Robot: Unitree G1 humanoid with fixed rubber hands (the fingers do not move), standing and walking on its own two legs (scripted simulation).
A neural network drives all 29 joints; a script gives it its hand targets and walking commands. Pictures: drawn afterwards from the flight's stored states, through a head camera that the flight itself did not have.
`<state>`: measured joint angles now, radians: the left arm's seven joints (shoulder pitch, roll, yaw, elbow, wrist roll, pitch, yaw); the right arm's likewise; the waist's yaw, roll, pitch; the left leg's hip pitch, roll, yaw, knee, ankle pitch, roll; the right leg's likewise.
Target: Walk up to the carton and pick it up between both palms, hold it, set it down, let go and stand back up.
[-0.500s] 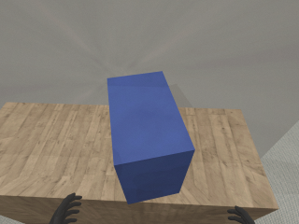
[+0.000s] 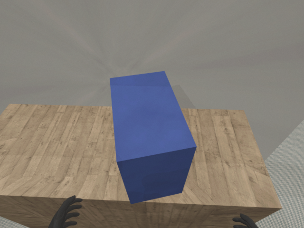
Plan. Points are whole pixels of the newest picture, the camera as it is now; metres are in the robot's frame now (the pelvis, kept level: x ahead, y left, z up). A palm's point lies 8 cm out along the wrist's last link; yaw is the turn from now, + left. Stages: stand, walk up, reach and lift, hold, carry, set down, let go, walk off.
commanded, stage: stand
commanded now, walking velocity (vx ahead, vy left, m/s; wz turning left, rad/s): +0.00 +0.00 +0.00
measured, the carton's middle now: (147, 138) +0.38 +0.03 +0.00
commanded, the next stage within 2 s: none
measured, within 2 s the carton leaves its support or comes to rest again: neither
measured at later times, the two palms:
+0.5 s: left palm out of the picture +0.14 +0.27 -0.07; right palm out of the picture +0.09 -0.25 -0.10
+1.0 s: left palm out of the picture +0.14 +0.27 -0.07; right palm out of the picture +0.09 -0.25 -0.10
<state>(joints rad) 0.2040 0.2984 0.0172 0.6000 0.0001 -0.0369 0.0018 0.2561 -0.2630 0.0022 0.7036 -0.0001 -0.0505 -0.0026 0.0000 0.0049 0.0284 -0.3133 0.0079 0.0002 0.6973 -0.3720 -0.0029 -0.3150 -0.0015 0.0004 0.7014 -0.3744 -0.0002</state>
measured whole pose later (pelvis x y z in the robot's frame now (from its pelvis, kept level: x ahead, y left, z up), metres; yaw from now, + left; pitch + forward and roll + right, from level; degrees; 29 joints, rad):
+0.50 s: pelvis -0.01 +0.00 +0.00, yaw +0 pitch -1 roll +0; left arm 0.20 0.31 0.02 0.60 0.00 -0.04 0.00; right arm 0.25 -0.27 0.00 0.75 0.00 -0.05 0.00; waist 0.00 0.01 0.04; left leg -0.31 0.01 0.00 0.70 -0.36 0.00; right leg -0.31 0.00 0.00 0.70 -0.36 0.00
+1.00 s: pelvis -0.01 +0.00 +0.00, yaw +0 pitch -2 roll +0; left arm 0.20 0.31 0.02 0.60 0.00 -0.04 0.00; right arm 0.23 -0.27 0.00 0.77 0.00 -0.04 0.00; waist 0.00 0.01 0.04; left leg -0.31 0.01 0.00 0.70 -0.36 0.00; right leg -0.31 0.00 0.00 0.69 -0.35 0.00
